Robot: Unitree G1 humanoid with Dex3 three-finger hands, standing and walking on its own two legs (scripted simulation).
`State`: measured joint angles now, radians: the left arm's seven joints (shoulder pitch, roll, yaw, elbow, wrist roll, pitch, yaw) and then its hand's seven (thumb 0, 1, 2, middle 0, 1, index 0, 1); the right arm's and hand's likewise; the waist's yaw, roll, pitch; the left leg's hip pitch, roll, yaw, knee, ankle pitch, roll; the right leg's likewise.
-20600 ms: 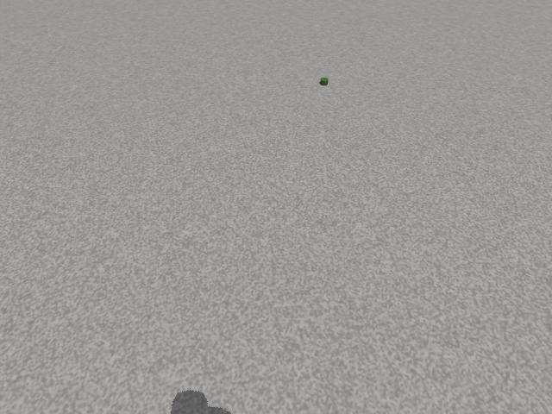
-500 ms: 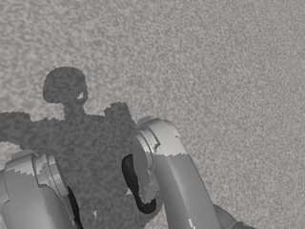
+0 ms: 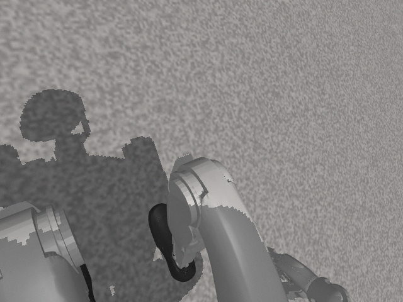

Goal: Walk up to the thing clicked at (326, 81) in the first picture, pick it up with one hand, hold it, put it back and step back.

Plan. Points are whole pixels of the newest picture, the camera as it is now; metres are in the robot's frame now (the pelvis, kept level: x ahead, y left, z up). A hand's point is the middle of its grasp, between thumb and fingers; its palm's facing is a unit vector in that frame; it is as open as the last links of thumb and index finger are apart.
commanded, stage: rest palm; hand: left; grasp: from above
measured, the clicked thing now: out of the picture +0.40 +0.30 -0.29
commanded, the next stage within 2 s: close in 0.24 s
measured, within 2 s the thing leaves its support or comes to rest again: neither
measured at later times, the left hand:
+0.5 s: hand out of the picture +0.40 +0.30 -0.26, palm faces -0.41 -0.14 -0.90, open 13.8 cm
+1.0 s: hand out of the picture +0.40 +0.31 -0.27, palm faces -0.45 -0.15 -0.88, open 13.0 cm
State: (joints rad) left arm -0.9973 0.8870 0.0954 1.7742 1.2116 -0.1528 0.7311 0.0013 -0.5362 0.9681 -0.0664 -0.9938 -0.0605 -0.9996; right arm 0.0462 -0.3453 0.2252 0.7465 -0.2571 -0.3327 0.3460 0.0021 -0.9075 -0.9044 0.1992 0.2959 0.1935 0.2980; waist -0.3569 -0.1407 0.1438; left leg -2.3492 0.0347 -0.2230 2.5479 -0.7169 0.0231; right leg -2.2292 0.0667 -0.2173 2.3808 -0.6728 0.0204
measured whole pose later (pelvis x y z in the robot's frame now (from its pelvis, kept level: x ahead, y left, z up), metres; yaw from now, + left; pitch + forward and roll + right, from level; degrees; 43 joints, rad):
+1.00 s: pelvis +0.00 +0.00 +0.00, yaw -1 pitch +26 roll -15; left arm -0.96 0.91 0.00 1.75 1.17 -0.21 0.74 0.00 -0.31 0.82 -0.15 -1.03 -0.19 -0.98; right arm 0.04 -0.35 0.30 0.72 -0.27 -0.39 0.37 0.00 -0.90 -0.90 0.20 0.30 0.19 0.30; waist -0.34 -0.16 0.20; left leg -2.31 0.03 -0.27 2.55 -0.73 0.00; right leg -2.19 0.08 -0.25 2.36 -0.67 0.01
